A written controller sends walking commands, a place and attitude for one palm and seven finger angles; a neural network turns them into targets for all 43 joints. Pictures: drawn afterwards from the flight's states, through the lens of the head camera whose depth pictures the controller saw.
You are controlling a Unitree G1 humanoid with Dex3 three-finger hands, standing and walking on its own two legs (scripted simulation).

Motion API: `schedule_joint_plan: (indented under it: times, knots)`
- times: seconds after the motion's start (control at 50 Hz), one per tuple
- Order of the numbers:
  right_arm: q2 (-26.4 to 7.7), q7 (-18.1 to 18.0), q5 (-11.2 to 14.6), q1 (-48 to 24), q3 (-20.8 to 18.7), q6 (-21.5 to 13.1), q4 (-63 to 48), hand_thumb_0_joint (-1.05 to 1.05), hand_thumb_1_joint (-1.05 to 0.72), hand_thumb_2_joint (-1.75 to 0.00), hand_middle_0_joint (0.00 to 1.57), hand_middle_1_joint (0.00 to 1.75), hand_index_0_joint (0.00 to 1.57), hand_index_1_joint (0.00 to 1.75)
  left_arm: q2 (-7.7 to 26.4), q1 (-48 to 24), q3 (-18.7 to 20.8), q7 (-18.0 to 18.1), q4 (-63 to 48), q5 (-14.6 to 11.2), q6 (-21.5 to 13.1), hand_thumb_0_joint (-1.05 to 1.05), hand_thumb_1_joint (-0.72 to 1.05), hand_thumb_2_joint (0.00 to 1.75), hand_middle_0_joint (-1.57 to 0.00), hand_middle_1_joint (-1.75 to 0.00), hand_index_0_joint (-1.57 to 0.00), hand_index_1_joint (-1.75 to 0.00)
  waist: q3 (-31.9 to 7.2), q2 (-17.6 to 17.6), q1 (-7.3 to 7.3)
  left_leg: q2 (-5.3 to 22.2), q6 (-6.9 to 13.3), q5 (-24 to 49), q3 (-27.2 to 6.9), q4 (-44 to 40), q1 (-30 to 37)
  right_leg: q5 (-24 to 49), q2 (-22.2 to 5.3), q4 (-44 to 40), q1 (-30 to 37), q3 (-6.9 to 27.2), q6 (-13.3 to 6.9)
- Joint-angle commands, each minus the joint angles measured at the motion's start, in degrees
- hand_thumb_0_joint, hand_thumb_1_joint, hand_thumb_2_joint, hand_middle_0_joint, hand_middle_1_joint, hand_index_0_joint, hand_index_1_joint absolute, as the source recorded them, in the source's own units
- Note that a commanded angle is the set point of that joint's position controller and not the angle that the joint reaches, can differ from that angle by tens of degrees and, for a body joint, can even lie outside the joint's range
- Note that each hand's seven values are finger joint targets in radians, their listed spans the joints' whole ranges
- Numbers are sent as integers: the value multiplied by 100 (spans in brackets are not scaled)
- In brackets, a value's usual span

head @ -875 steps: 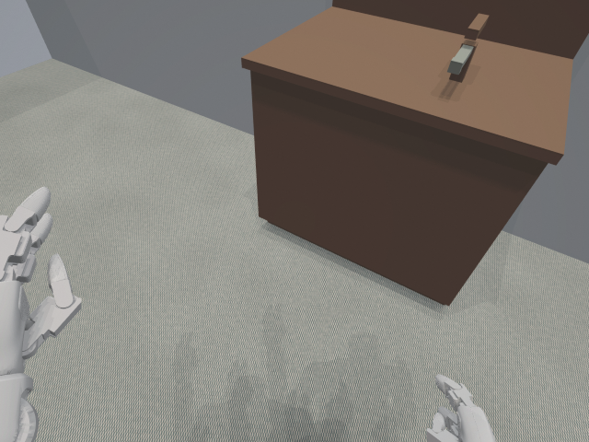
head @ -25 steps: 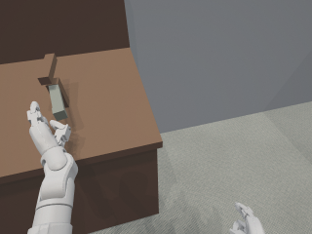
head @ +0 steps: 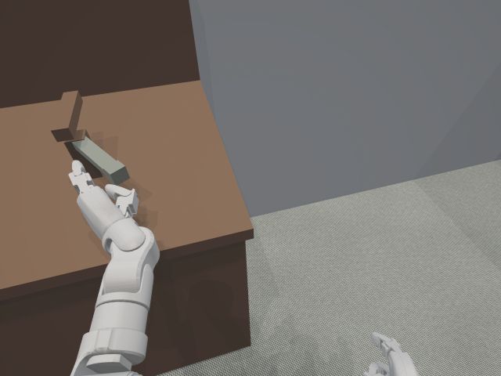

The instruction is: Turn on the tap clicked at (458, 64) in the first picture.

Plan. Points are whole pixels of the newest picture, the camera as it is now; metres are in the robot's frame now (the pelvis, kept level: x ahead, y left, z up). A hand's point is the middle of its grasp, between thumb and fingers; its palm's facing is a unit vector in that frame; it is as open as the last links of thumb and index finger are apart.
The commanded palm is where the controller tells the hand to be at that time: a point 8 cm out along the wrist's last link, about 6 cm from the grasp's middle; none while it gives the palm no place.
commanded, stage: push the lever round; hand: left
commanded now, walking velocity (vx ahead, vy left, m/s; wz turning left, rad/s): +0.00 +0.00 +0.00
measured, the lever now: (116, 173) +0.40 +0.26 +0.13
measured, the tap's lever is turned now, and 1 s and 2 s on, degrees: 32 61 84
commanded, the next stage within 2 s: lift the hand up off the lever in 1.32 s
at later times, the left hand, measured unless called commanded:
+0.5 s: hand (152, 181) +0.40 +0.20 +0.11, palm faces +0.81 -0.58 -0.08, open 7.7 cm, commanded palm +0.36 +0.22 +0.12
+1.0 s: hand (163, 168) +0.44 +0.20 +0.11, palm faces +0.84 -0.53 -0.11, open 8.2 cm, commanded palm +0.39 +0.21 +0.12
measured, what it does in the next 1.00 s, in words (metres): stands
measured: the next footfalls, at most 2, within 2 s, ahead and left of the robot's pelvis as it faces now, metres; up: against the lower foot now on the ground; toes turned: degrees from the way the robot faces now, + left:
none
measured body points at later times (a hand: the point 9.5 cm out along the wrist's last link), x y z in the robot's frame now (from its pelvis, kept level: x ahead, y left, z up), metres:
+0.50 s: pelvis +0.01 -0.01 +0.00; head +0.01 -0.02 +0.45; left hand +0.35 +0.23 +0.12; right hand +0.16 -0.24 -0.12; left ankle +0.03 +0.12 -0.73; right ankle +0.00 -0.08 -0.73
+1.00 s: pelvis +0.02 -0.01 -0.01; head +0.03 -0.03 +0.44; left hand +0.39 +0.22 +0.12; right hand +0.13 -0.25 -0.14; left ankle +0.03 +0.12 -0.73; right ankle +0.00 -0.08 -0.73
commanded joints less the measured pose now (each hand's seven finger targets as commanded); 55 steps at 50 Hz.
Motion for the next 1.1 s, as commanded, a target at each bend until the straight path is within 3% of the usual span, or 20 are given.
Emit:
schedule_joint_plan:
  times: [0.0,0.08,0.16,0.18,0.2,0.28,0.32,0.38,0.4,0.48,0.58,0.6,0.72,0.76,0.78,0.86,0.96,0.98,1.02,1.08]
  knots:
    - [-619,-4,-27,-876,-212,-259,-805,0,-90,-90,20,30,20,30,720,-2550,-147,89,-1096,257,-325,0,90,90,-15,-15,-15,-15,-1073,-206,-82,38,103,425,97,-399,433,543,-288,-812,73,300,133]
    - [-641,1,-89,-801,-259,-268,-703,0,-90,-90,20,30,20,30,902,-2727,110,277,-898,306,-351,0,90,90,-15,-15,-15,-15,-1258,-310,-46,37,109,441,104,-360,442,557,-277,-828,139,300,139]
    - [-601,72,-113,-761,-267,-238,-747,0,-90,-90,20,30,20,30,682,-2826,-5,397,-810,336,-313,0,90,90,-15,-15,-15,-15,-1456,-355,-55,36,100,838,134,-252,444,1101,-306,-687,239,267,139]
    - [-620,72,-124,-731,-296,-209,-689,0,-90,-90,20,30,20,30,886,-2724,262,454,-677,342,-276,0,90,90,-15,-15,-15,-15,-1437,-370,6,38,84,794,120,-285,392,999,-289,-714,281,255,134]
    - [-602,100,-126,-738,-271,-202,-737,0,-90,-90,20,30,20,30,682,-2852,58,464,-732,347,-272,0,90,90,-15,-15,-15,-15,-1487,-324,-51,27,97,918,156,-252,431,1209,-316,-663,281,255,143]
    - [-629,142,-149,-698,-312,-146,-667,0,-90,-90,20,30,20,30,794,-2979,240,589,-476,413,-190,0,90,90,-15,-15,-15,-15,-1443,-393,-32,45,80,925,138,-217,338,1170,-295,-647,229,224,133]
    - [-587,191,-146,-679,-292,-172,-669,0,-90,-90,20,30,20,30,495,-3401,-58,639,-446,458,-202,0,90,90,-15,-15,-15,-15,-1385,-290,-139,55,84,880,134,-196,402,1049,-292,-628,46,191,123]
    - [-630,207,-177,-640,-335,-157,-604,0,-90,-90,20,30,20,30,799,-3351,315,773,-215,468,-186,0,90,90,-15,-15,-15,-15,-1474,-383,-71,47,81,775,132,-155,247,939,-278,-635,86,210,141]
    - [-595,229,-183,-639,-310,-164,-635,0,-90,-90,20,30,20,30,522,-3602,39,783,-267,489,-214,0,90,90,-15,-15,-15,-15,-1500,-278,-143,33,92,767,154,-146,279,956,-306,-608,31,216,150]
    - [-648,244,-224,-507,-347,-169,-513,0,-90,-90,20,30,20,30,773,-3777,350,914,182,548,-227,0,90,90,-15,-15,-15,-15,-1505,-502,-141,43,102,653,128,-88,116,854,-278,-609,-38,213,166]
    - [-649,307,-280,-347,-386,-173,-453,0,-90,-90,20,30,20,30,846,-4247,447,1031,251,650,-324,0,90,90,-15,-15,-15,-15,-1885,-165,-175,48,88,869,136,52,159,1094,-260,-421,-69,187,148]
    - [-622,340,-287,-319,-376,-181,-479,0,-90,-90,20,30,20,30,625,-4370,229,1049,237,685,-330,0,90,90,-15,-15,-15,-15,-1881,-65,-242,43,89,1017,147,84,211,1265,-262,-344,-118,155,131]
    - [-682,360,-318,-106,-442,-164,-458,0,-90,-90,20,30,20,30,702,-4501,327,1057,417,741,-321,0,90,90,-15,-15,-15,-15,-2147,-505,-310,44,109,1358,151,212,180,1849,-257,-173,-47,125,177]
    - [-676,361,-323,-62,-445,-149,-448,0,-90,-90,20,30,20,30,701,-4557,324,1050,424,754,-307,0,90,90,-15,-15,-15,-15,-2184,-417,-313,34,99,1424,183,236,165,2005,-272,-149,-1,140,188]
    - [-706,350,-335,-29,-455,-128,-390,0,-90,-90,20,30,20,30,877,-4506,513,1064,554,769,-283,0,90,90,-15,-15,-15,-15,-2100,-399,-283,43,88,1430,147,215,146,1923,-246,-157,-34,116,166]
    - [-681,399,-336,25,-435,-135,-409,0,-90,-90,20,30,20,30,682,-4704,331,1084,654,797,-251,0,90,90,-15,-15,-15,-15,-2031,-352,-364,32,102,1352,166,227,105,1893,-255,-166,-121,119,182]
    - [-701,416,-355,119,-443,-142,-405,0,-90,-90,20,30,20,30,849,-4784,500,1112,805,818,-302,0,90,90,-15,-15,-15,-15,-2066,-505,-393,16,129,1228,189,254,-55,2015,-277,-164,-75,159,246]
    - [-721,401,-356,141,-463,-123,-357,0,-90,-90,20,30,20,30,1108,-4700,753,1120,904,830,-311,0,90,90,-15,-15,-15,-15,-2008,-447,-345,22,126,1183,159,230,-104,1861,-254,-184,-72,149,218]
    - [-687,415,-354,146,-452,-139,-398,0,-90,-90,20,30,20,30,936,-4890,545,1095,803,856,-371,0,90,90,-15,-15,-15,-15,-2056,-372,-416,12,143,1115,192,258,-83,1819,-262,-187,-132,176,234]
    - [-721,389,-362,186,-460,-136,-325,0,-90,-90,20,30,20,30,1205,-5004,753,1107,1067,898,-410,0,90,90,-15,-15,-15,-15,-1901,-340,-428,10,150,857,168,237,-241,1481,-251,-245,-230,201,226]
